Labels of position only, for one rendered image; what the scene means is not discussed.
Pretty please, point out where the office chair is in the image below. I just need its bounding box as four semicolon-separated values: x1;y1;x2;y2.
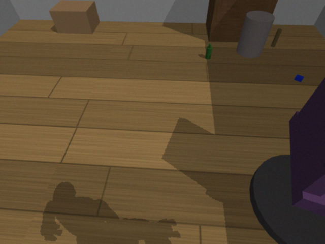
249;78;325;244

